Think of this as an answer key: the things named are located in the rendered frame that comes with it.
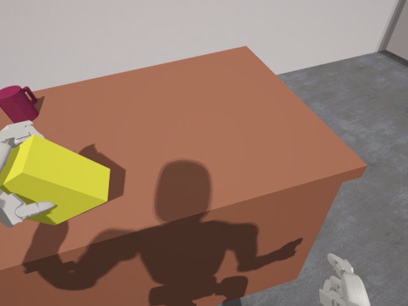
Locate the sponge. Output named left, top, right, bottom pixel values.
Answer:
left=0, top=134, right=110, bottom=225

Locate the table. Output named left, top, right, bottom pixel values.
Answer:
left=0, top=46, right=368, bottom=306

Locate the left robot hand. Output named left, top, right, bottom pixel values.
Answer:
left=0, top=120, right=55, bottom=228

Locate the right robot hand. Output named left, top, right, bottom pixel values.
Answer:
left=319, top=253, right=370, bottom=306

